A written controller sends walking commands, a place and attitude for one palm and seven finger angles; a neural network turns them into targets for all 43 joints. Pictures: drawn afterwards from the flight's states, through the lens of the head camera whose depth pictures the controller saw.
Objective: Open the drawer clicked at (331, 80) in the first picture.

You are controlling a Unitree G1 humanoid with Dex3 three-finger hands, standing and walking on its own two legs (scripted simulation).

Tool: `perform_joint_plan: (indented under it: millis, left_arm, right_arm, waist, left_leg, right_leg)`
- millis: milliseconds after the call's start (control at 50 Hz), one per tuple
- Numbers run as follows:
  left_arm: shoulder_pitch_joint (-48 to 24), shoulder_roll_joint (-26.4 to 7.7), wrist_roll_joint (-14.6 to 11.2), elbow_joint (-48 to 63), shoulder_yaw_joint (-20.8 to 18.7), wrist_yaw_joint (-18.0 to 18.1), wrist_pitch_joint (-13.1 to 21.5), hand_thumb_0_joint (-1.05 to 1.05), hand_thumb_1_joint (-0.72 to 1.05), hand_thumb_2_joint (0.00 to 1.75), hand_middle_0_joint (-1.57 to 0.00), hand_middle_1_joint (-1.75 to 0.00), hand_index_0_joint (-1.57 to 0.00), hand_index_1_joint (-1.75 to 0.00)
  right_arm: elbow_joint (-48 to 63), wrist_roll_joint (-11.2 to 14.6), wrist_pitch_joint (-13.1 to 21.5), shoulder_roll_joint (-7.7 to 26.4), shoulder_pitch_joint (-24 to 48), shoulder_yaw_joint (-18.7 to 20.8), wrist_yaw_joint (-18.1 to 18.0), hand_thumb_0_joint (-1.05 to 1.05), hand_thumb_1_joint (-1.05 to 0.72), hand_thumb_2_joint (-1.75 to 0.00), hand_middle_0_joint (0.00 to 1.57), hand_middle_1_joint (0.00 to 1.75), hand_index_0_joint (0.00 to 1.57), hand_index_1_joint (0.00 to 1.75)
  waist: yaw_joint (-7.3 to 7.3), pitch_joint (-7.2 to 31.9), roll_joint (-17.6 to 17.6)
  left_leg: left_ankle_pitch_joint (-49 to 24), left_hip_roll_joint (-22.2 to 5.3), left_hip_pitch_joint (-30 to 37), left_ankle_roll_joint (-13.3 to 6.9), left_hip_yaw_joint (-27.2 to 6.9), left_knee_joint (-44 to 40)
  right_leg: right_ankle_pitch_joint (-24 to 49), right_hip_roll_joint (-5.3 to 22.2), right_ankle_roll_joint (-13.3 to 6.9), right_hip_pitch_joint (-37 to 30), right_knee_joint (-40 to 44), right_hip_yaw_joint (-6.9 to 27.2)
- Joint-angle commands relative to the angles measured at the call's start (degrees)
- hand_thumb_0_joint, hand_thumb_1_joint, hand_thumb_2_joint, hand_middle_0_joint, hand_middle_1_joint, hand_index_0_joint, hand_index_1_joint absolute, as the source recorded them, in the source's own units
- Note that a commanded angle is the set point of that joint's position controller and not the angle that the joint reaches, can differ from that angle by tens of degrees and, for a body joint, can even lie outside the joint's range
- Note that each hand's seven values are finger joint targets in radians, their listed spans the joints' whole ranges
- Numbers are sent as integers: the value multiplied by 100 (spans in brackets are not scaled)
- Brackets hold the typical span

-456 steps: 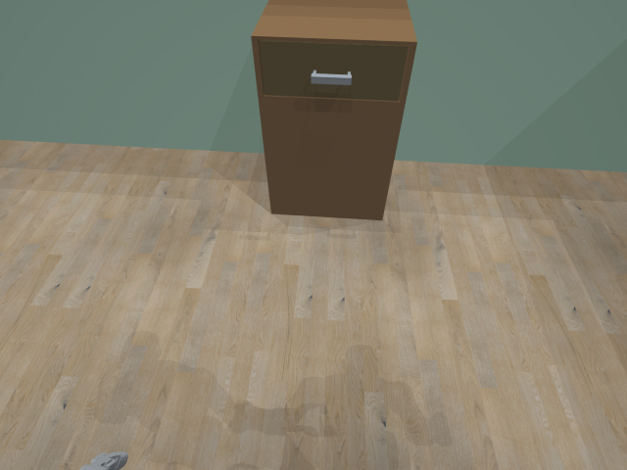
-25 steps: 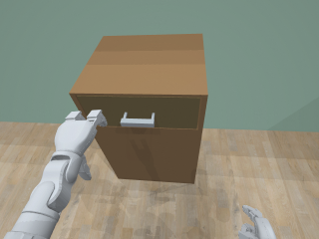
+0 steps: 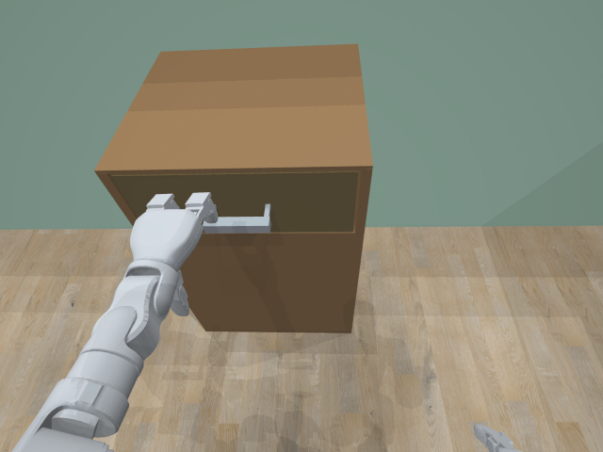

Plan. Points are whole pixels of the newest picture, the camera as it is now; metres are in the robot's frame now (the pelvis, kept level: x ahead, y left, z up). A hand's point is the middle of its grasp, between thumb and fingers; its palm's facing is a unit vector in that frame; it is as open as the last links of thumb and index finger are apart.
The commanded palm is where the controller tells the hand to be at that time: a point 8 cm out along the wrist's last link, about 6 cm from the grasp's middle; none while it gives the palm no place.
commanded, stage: move the hooked fingers above the handle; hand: left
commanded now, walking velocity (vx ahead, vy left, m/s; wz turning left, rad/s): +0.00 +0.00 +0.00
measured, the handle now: (238, 216) +0.54 +0.18 -0.08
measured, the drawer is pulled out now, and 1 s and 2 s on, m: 0.00 0.00 0.00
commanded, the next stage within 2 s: lower the fingers behind the handle in 1.62 s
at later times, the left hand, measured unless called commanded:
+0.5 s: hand (211, 236) +0.43 +0.19 +0.00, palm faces -0.03 -0.03 -1.00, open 13.8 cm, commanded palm +0.41 +0.20 +0.06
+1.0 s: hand (241, 220) +0.49 +0.16 -0.03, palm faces -0.02 -0.01 -1.00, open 13.8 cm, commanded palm +0.46 +0.17 +0.03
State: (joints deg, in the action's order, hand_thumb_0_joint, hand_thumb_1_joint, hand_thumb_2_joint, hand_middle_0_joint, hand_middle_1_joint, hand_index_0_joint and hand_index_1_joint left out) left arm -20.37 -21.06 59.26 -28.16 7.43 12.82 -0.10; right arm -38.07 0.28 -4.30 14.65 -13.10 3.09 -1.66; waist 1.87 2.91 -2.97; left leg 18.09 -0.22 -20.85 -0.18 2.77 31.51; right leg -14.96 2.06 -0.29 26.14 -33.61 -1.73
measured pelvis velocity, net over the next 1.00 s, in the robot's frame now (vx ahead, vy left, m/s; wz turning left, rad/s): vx -0.01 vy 0.01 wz -0.02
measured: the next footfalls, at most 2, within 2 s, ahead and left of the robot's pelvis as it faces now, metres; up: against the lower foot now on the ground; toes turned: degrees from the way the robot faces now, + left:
none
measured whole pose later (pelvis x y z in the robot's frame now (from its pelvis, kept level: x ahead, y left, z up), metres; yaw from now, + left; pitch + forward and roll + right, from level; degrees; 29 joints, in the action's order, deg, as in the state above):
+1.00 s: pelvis -0.01 +0.01 -0.04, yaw -1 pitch +21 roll +0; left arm -51.2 -18.3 64.1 -67.4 4.6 27.1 -4.1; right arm -41.8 -2.5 -3.5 14.2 -19.3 3.7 1.1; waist -8.1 8.3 -3.0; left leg 24.2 -0.9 -45.4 -1.4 3.4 48.1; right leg -18.5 1.8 0.7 49.4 -46.5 -0.8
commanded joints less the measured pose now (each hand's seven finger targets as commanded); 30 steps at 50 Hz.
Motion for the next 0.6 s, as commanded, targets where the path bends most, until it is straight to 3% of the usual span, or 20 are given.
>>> perform_joint_plan:
  millis: [0, 20, 60, 100, 180, 240, 300, 340, 380, 440, 500, 520, 580]
  left_arm:
    - [-2129, -1065, 160, 890, -592, 518, 85, 0, -50, 30, -30, -120, -30, -120]
    - [-2270, -990, 152, 785, -521, 573, 74, 0, -50, 30, -30, -120, -30, -120]
    - [-2409, -1189, 196, 540, -726, 688, 37, 0, -50, 30, -30, -120, -30, -120]
    - [-2655, -1122, 214, 222, -617, 775, -24, 0, -50, 30, -30, -120, -30, -120]
    - [-3122, -1221, 285, -372, -634, 817, -70, 0, -50, 30, -30, -120, -30, -120]
    - [-3220, -929, 228, -694, -401, 763, 5, 0, -50, 30, -30, -120, -30, -120]
    - [-3440, -885, 270, -969, -378, 761, 131, 0, -50, 30, -30, -120, -30, -120]
    - [-3629, -811, 295, -971, -341, 834, 236, 0, -50, 30, -30, -120, -30, -120]
    - [-3689, -985, 340, -1065, -529, 938, 310, 0, -50, 30, -30, -120, -30, -120]
    - [-3821, -961, 417, -1375, -544, 1164, 246, 0, -50, 30, -30, -120, -30, -120]
    - [-4071, -1037, 481, -1497, -641, 1379, 130, 0, -50, 30, -30, -120, -30, -120]
    - [-4181, -921, 478, -1620, -532, 1422, 61, 0, -50, 30, -30, -120, -30, -120]
    - [-4529, -1077, 485, -1876, -615, 1471, -71, 0, -50, 30, -30, -120, -30, -120]
  right_arm:
    - [658, -37, 200, 619, 173, 239, -33, 0, -90, -90, 20, 30, 20, 30]
    - [632, -20, 200, 618, 156, 235, -32, 0, -90, -90, 20, 30, 20, 30]
    - [571, -24, 200, 653, 102, 260, -38, 0, -90, -90, 20, 30, 20, 30]
    - [518, -14, 190, 631, 51, 248, -52, 0, -90, -90, 20, 30, 20, 30]
    - [426, -19, 187, 652, -80, 261, -96, 0, -90, -90, 20, 30, 20, 30]
    - [427, -25, 192, 650, -204, 276, -80, 0, -90, -90, 20, 30, 20, 30]
    - [393, -43, 199, 673, -352, 306, -60, 0, -90, -90, 20, 30, 20, 30]
    - [363, -78, 208, 663, -479, 332, -36, 0, -90, -90, 20, 30, 20, 30]
    - [355, -100, 199, 678, -564, 347, -13, 0, -90, -90, 20, 30, 20, 30]
    - [301, -119, 177, 674, -610, 350, 32, 0, -90, -90, 20, 30, 20, 30]
    - [263, -153, 164, 685, -681, 370, 76, 0, -90, -90, 20, 30, 20, 30]
    - [233, -159, 156, 683, -685, 371, 88, 0, -90, -90, 20, 30, 20, 30]
    - [144, -169, 143, 729, -798, 386, 87, 0, -90, -90, 20, 30, 20, 30]
  waist:
    - [-44, 1943, 374]
    - [-94, 1871, 400]
    - [-103, 1960, 462]
    - [-150, 1880, 383]
    - [-254, 2089, 521]
    - [-331, 2096, 470]
    - [-410, 2058, 523]
    - [-437, 2280, 425]
    - [-413, 2412, 427]
    - [-496, 2320, 478]
    - [-501, 2551, 343]
    - [-574, 2543, 288]
    - [-689, 2618, 373]
  left_leg:
    - [-1876, 236, 213, -136, -40, -155]
    - [-1808, 235, 169, -138, -40, -144]
    - [-1819, 248, 90, -152, -38, -93]
    - [-1639, 264, -22, -159, 7, -93]
    - [-1574, 277, -126, -188, 31, -8]
    - [-1611, 278, -181, -191, 33, 68]
    - [-1541, 259, -278, -199, 1, 160]
    - [-1705, 248, -233, -201, 2, 259]
    - [-1788, 252, -327, -195, -17, 348]
    - [-1654, 258, -594, -191, -1, 447]
    - [-1721, 257, -634, -185, -13, 523]
    - [-1719, 247, -625, -188, -5, 556]
    - [-1630, 235, -737, -203, -26, 635]
  right_leg:
    - [1604, -269, -220, -1209, 94, 13]
    - [1567, -272, -218, -1132, 95, -2]
    - [1605, -293, -217, -1163, 82, 28]
    - [1517, -265, -204, -1102, 91, 34]
    - [1551, -267, -179, -1103, 51, 60]
    - [1659, -271, -181, -985, 7, 39]
    - [1530, -293, -179, -735, -49, 25]
    - [1681, -297, -191, -691, -134, 25]
    - [1749, -305, -194, -672, -228, 33]
    - [1672, -315, -188, -485, -303, 22]
    - [1685, -334, -198, -434, -408, 5]
    - [1680, -341, -199, -336, -409, 1]
    - [1607, -350, -178, -250, -451, 11]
